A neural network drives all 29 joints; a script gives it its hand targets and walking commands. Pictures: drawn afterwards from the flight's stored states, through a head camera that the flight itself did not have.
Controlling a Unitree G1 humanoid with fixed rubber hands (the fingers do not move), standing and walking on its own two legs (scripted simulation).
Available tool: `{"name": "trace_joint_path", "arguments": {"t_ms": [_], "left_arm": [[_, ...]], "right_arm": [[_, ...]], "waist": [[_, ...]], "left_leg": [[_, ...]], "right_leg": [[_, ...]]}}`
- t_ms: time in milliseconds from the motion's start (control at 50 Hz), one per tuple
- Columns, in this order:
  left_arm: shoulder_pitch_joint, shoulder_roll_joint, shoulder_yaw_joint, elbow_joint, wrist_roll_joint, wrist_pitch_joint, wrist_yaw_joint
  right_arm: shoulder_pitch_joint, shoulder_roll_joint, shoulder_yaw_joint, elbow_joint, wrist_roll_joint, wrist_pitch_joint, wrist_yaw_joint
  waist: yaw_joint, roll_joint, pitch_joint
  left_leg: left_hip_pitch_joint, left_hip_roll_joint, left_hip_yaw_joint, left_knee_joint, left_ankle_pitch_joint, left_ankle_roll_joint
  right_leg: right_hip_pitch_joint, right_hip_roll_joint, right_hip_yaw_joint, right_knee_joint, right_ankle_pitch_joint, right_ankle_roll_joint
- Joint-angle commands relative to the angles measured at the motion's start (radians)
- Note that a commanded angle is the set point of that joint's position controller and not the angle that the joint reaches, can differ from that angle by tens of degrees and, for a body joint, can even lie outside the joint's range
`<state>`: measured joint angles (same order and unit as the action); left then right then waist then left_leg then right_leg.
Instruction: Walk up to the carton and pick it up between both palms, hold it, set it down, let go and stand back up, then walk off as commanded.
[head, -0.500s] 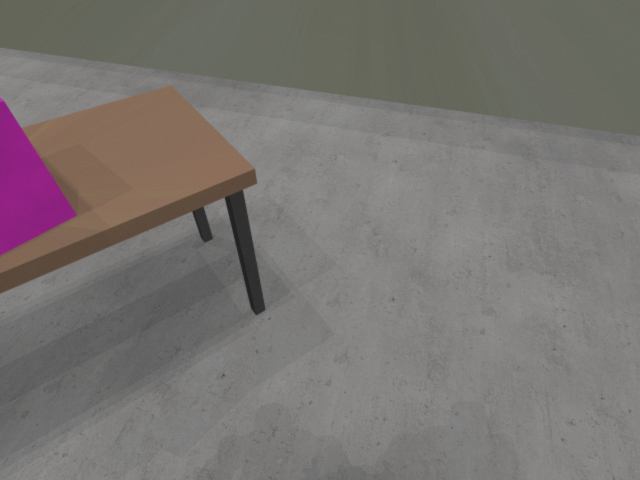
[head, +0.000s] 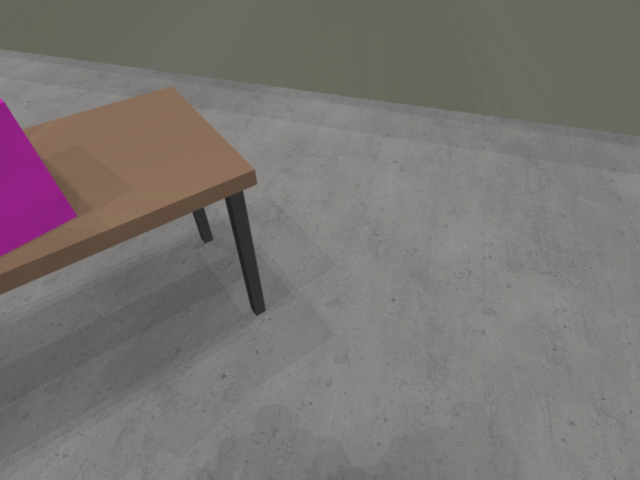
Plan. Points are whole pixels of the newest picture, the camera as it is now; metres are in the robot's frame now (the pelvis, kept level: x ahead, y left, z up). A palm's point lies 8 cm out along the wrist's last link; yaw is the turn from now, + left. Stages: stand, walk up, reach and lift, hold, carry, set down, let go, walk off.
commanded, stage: stand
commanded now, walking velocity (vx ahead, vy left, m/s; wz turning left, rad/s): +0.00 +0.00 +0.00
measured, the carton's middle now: out of the picture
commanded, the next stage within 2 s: walk up in 0.10 s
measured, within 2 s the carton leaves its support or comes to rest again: neither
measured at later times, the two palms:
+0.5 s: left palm out of the picture +0.06 +0.33 -0.11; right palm out of the picture +0.08 -0.25 -0.12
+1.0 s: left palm out of the picture -0.02 +0.49 -0.09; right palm (414, 453) +0.20 -0.11 -0.12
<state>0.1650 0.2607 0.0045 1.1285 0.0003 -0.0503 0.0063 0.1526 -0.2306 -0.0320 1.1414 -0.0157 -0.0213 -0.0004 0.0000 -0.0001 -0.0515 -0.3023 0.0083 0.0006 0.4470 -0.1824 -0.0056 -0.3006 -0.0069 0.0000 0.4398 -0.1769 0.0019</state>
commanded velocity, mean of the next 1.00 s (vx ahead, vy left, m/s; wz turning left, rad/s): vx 0.00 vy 0.00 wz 0.00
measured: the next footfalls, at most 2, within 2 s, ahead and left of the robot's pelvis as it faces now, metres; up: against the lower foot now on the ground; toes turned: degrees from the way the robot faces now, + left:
left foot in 0.62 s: +0.07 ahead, +0.26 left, +0.00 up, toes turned +10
right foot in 0.90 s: +0.15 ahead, +0.05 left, +0.00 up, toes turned +10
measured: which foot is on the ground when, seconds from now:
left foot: down 0.00-0.32, up 0.34-0.60, down 0.62-0.90, up 0.92-1.00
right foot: down 0.00-0.62, up 0.64-0.88, down 0.90-1.00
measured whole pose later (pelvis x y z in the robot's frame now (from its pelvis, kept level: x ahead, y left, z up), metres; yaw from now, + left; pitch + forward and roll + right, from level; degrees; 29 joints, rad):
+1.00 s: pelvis +0.05 +0.16 -0.02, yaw +14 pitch -2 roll +0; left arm 0.40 0.39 0.09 0.92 0.00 -0.09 0.06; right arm 0.35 -0.38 -0.12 0.69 -0.04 0.08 0.10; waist 0.00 0.07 -0.03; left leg -0.43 -0.08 -0.07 1.05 -0.43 0.03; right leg -0.32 -0.06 -0.05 0.68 -0.32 0.00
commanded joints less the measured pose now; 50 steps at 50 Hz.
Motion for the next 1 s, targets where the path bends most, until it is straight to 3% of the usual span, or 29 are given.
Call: {"name": "trace_joint_path", "arguments": {"t_ms": [0,260,280,300,320,340,380,420,460,500,540,560,580,600,620,640,660,700,720,800,820,840,860,880,900,920,940,960,980], "left_arm": [[-0.016,0.254,0.051,-0.028,0.016,-0.023,0.008],[-0.014,0.255,0.052,-0.027,0.016,-0.023,0.008],[0.092,0.418,0.125,-0.077,0.022,-0.036,0.048],[0.155,0.454,0.148,-0.072,0.029,-0.039,0.066],[0.131,0.460,0.160,-0.094,0.039,-0.042,0.074],[0.071,0.448,0.165,-0.130,0.038,-0.042,0.078],[0.001,0.415,0.165,-0.193,0.037,-0.038,0.082],[-0.010,0.402,0.166,-0.221,0.046,-0.042,0.073],[0.029,0.413,0.175,-0.228,0.058,-0.042,0.066],[0.032,0.435,0.187,-0.251,0.064,-0.040,0.061],[0.015,0.449,0.193,-0.264,0.068,-0.041,0.052],[-0.012,0.445,0.191,-0.280,0.066,-0.033,0.048],[-0.032,0.411,0.182,-0.289,0.067,-0.022,0.046],[-0.025,0.346,0.163,-0.304,0.063,-0.010,0.044],[-0.028,0.273,0.139,-0.347,0.039,-0.007,0.043],[-0.033,0.316,0.138,-0.358,0.034,-0.006,0.051],[-0.057,0.356,0.140,-0.343,0.029,-0.012,0.048],[0.048,0.365,0.144,-0.293,0.024,-0.025,0.034],[0.110,0.374,0.144,-0.273,0.025,-0.031,0.032],[0.158,0.352,0.145,-0.279,0.030,-0.054,0.044],[0.202,0.345,0.144,-0.271,0.034,-0.063,0.050],[0.270,0.362,0.149,-0.261,0.040,-0.072,0.057],[0.324,0.427,0.166,-0.260,0.059,-0.080,0.065],[0.343,0.517,0.188,-0.275,0.080,-0.086,0.072],[0.237,0.559,0.203,-0.313,0.076,-0.083,0.077],[0.154,0.541,0.202,-0.330,0.068,-0.082,0.081],[0.103,0.501,0.194,-0.336,0.066,-0.084,0.080],[0.090,0.456,0.184,-0.344,0.064,-0.088,0.076],[0.108,0.434,0.177,-0.351,0.062,-0.092,0.071]], "right_arm": [[0.000,-0.258,-0.050,-0.046,-0.002,-0.030,-0.005],[0.000,-0.257,-0.050,-0.045,-0.002,-0.030,-0.005],[-0.006,-0.362,-0.081,-0.187,-0.062,0.007,0.048],[-0.036,-0.314,-0.078,-0.214,-0.067,0.023,0.064],[-0.028,-0.311,-0.088,-0.235,-0.078,0.042,0.072],[0.006,-0.327,-0.095,-0.247,-0.078,0.058,0.081],[0.051,-0.326,-0.108,-0.278,-0.073,0.078,0.099],[0.104,-0.328,-0.120,-0.302,-0.060,0.086,0.114],[0.101,-0.332,-0.128,-0.338,-0.053,0.088,0.122],[0.082,-0.327,-0.132,-0.399,-0.056,0.086,0.120],[0.122,-0.330,-0.145,-0.392,-0.040,0.083,0.118],[0.190,-0.327,-0.152,-0.374,-0.037,0.074,0.114],[0.287,-0.335,-0.160,-0.335,-0.042,0.065,0.107],[0.372,-0.377,-0.176,-0.308,-0.055,0.058,0.097],[0.380,-0.489,-0.192,-0.344,-0.074,0.057,0.084],[0.249,-0.557,-0.186,-0.385,-0.057,0.058,0.086],[0.188,-0.523,-0.181,-0.414,-0.038,0.063,0.086],[0.119,-0.456,-0.162,-0.459,-0.037,0.070,0.082],[0.113,-0.440,-0.156,-0.479,-0.037,0.070,0.083],[0.180,-0.406,-0.150,-0.532,-0.042,0.067,0.092],[0.153,-0.398,-0.146,-0.547,-0.035,0.070,0.090],[0.118,-0.366,-0.134,-0.569,-0.027,0.070,0.090],[0.134,-0.316,-0.119,-0.582,-0.024,0.072,0.088],[0.162,-0.254,-0.101,-0.591,-0.030,0.072,0.084],[0.187,-0.351,-0.126,-0.573,-0.050,0.084,0.079],[0.204,-0.414,-0.140,-0.558,-0.046,0.083,0.087],[0.217,-0.417,-0.145,-0.540,-0.042,0.078,0.095],[0.227,-0.411,-0.150,-0.526,-0.035,0.073,0.100],[0.236,-0.399,-0.149,-0.520,-0.030,0.067,0.105]], "waist": [[-0.011,0.027,-0.103],[-0.011,0.025,-0.105],[0.060,0.072,-0.132],[0.083,-0.029,-0.125],[0.070,-0.068,-0.076],[0.037,-0.068,-0.029],[0.000,-0.061,0.067],[-0.027,-0.112,0.087],[-0.007,-0.146,0.063],[0.007,-0.173,0.050],[-0.025,-0.178,0.020],[-0.062,-0.158,0.002],[-0.104,-0.057,-0.002],[-0.138,0.125,0.037],[-0.149,0.408,0.104],[-0.081,0.399,0.183],[-0.059,0.296,0.280],[0.002,0.250,0.267],[0.008,0.235,0.221],[-0.007,0.189,0.087],[0.026,0.159,0.071],[0.069,0.112,0.041],[0.090,-0.026,0.020],[0.085,-0.207,0.028],[0.035,-0.089,0.064],[-0.006,-0.046,0.141],[-0.036,-0.048,0.204],[-0.050,-0.062,0.215],[-0.043,-0.094,0.187]], "left_leg": [[0.121,0.114,-0.100,-0.102,0.000,0.031],[0.121,0.115,-0.100,-0.104,0.002,0.031],[-0.127,0.038,-0.116,0.019,-0.008,0.045],[-0.274,-0.004,-0.028,0.160,-0.144,0.020],[-0.340,0.046,-0.049,0.350,-0.278,0.007],[-0.338,0.072,-0.077,0.492,-0.293,-0.008],[-0.286,0.080,-0.105,0.591,-0.257,-0.018],[-0.249,0.089,-0.105,0.563,-0.238,-0.017],[-0.241,0.091,-0.064,0.466,-0.246,-0.016],[-0.182,0.112,-0.068,0.329,-0.289,0.001],[-0.092,0.112,-0.012,0.203,-0.265,-0.005],[0.010,0.099,0.028,0.104,-0.172,-0.001],[0.126,0.059,0.052,0.019,-0.116,-0.003],[0.222,0.042,-0.005,-0.019,-0.158,0.021],[0.196,0.218,-0.421,-0.202,-0.333,0.116],[-0.001,0.284,-0.616,-0.299,-0.585,0.227],[-0.108,0.255,-0.599,-0.312,-0.657,0.239],[-0.137,0.175,-0.448,-0.229,-0.584,0.209],[-0.117,0.148,-0.395,-0.181,-0.491,0.217],[-0.035,0.178,-0.405,-0.072,-0.250,0.263],[-0.101,0.156,-0.362,-0.003,-0.201,0.241],[-0.210,0.106,-0.294,0.088,-0.242,0.191],[-0.340,0.004,-0.220,0.262,-0.351,0.126],[-0.493,-0.143,-0.153,0.537,-0.426,0.058],[-0.488,-0.059,-0.229,0.678,-0.375,0.031],[-0.458,-0.021,-0.231,0.720,-0.291,0.018],[-0.429,-0.004,-0.217,0.744,-0.232,0.008],[-0.386,0.009,-0.200,0.739,-0.185,-0.002],[-0.349,0.010,-0.168,0.722,-0.148,-0.012]], "right_leg": [[0.147,-0.144,0.151,-0.127,0.006,-0.034],[0.150,-0.144,0.150,-0.126,0.010,-0.034],[0.368,-0.186,0.135,-0.060,-0.131,-0.081],[0.455,-0.317,0.266,-0.123,-0.165,-0.152],[0.386,-0.429,0.330,-0.158,-0.153,-0.230],[0.283,-0.469,0.314,-0.189,-0.160,-0.262],[0.098,-0.428,0.230,-0.215,-0.241,-0.241],[0.066,-0.356,0.137,-0.172,-0.261,-0.189],[0.131,-0.315,0.085,-0.120,-0.209,-0.180],[0.130,-0.313,0.051,-0.075,-0.148,-0.174],[0.108,-0.288,0.001,-0.011,-0.130,-0.151],[0.054,-0.253,-0.053,0.068,-0.156,-0.129],[-0.039,-0.191,-0.124,0.241,-0.209,-0.100],[-0.211,-0.118,-0.181,0.466,-0.319,-0.074],[-0.470,0.012,-0.205,0.691,-0.515,-0.026],[-0.463,-0.025,-0.043,0.726,-0.455,-0.039],[-0.427,-0.058,-0.025,0.731,-0.389,-0.040],[-0.317,-0.067,-0.041,0.628,-0.331,-0.019],[-0.253,-0.052,-0.063,0.538,-0.320,-0.011],[-0.102,0.002,-0.102,0.277,-0.271,-0.022],[0.029,0.008,-0.097,0.154,-0.177,-0.031],[0.205,-0.005,-0.067,0.070,-0.056,-0.030],[0.324,-0.126,0.136,-0.042,-0.182,-0.048],[0.339,-0.402,0.546,-0.200,-0.460,-0.109],[0.198,-0.505,0.655,-0.260,-0.649,-0.167],[0.076,-0.495,0.568,-0.258,-0.648,-0.195],[0.006,-0.445,0.466,-0.233,-0.554,-0.207],[-0.024,-0.372,0.347,-0.211,-0.468,-0.183],[-0.009,-0.315,0.244,-0.187,-0.375,-0.168]]}}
